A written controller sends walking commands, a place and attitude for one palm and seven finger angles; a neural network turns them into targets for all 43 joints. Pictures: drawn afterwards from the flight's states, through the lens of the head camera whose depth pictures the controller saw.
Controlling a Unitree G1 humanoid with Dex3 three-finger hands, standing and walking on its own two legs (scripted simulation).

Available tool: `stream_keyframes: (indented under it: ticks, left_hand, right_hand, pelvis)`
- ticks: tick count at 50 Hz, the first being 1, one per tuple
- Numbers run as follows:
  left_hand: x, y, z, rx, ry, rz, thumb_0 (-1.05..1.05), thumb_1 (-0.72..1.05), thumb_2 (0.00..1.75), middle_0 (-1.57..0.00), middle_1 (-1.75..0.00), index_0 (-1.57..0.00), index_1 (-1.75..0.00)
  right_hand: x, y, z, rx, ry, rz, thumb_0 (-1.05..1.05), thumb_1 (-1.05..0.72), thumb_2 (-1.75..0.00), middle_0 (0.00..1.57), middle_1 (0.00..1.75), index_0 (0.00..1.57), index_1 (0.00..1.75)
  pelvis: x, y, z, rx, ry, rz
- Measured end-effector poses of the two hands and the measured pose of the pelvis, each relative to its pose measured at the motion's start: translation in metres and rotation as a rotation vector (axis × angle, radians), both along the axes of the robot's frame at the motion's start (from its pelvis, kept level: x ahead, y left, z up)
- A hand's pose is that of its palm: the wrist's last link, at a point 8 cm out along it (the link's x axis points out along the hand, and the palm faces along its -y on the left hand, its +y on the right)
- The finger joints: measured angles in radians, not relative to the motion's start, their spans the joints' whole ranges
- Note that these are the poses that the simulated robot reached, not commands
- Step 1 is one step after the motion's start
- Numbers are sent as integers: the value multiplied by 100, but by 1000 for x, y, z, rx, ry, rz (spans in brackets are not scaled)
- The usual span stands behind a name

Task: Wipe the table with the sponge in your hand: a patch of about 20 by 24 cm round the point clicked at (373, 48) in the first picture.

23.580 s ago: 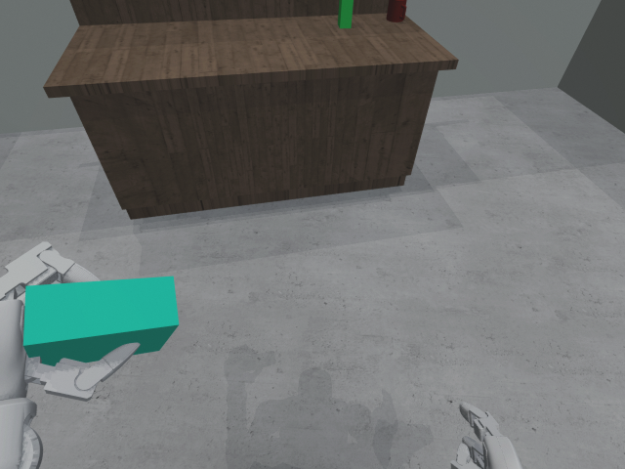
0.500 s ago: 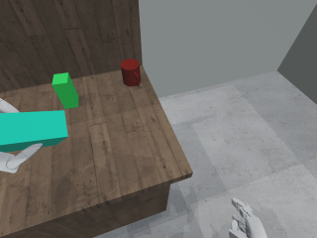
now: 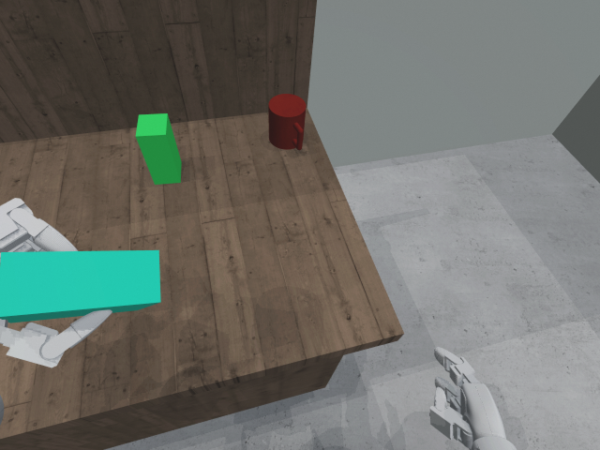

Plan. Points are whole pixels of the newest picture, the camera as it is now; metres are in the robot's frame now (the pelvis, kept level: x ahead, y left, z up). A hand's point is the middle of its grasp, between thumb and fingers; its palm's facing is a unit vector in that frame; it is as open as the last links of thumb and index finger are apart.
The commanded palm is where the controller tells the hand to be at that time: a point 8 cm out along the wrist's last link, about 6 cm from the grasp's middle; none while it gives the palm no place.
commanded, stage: come to a stop and stand still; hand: left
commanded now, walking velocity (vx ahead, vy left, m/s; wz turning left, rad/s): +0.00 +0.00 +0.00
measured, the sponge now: (105, 285) +0.24 +0.22 +0.14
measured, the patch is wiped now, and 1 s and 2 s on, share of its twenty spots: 0.00 0.00 0.00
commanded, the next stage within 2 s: look again from close up in 0.78 s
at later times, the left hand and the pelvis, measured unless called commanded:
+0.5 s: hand (25, 351) +0.17 +0.25 +0.16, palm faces +0.31 -0.87 -0.39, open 9.1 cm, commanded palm +0.11 +0.29 +0.18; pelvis -0.04 +0.00 +0.00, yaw +1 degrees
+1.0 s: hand (34, 349) +0.17 +0.24 +0.16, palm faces +0.30 -0.88 -0.37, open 9.1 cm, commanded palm +0.12 +0.28 +0.18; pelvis -0.04 +0.00 +0.00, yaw +0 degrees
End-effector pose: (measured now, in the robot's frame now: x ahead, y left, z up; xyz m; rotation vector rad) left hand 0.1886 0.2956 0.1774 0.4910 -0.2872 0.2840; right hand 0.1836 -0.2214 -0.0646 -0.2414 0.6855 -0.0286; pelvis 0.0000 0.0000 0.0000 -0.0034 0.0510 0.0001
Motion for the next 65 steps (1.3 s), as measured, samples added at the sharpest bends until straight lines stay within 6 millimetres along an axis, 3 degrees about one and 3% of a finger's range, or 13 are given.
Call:
stream_keyframes:
  ticks: [7, 17, 31, 65]
  left_hand:
    - [-16, 1, -8, -31, 44, -4, -1, -42, 107, -82, -141, -83, -141]
    - [-42, 2, -6, -37, 35, -6, -1, -42, 107, -82, -141, -83, -141]
    - [-61, -5, -7, -50, 30, -18, -1, -42, 107, -82, -141, -83, -141]
    - [-41, -8, -7, -73, 49, -22, -1, -43, 107, -82, -141, -83, -141]
  right_hand:
    - [-17, 7, -3, 9, 19, -1, 1, -91, -90, 20, 30, 20, 30]
    - [-44, 2, -3, -6, 27, -18, 1, -91, -90, 20, 30, 20, 30]
    - [-60, -2, 3, -8, -26, -32, 1, -91, -90, 20, 30, 20, 30]
    - [-44, 1, 11, -21, -41, -60, 1, -91, -90, 20, 30, 20, 30]
  pelvis:
    - [-12, 3, 1, -8, -10, 10]
    - [-31, 3, 1, -15, -28, 19]
    - [-49, 2, 1, -22, -44, 17]
    - [-33, 7, 4, -19, -58, -21]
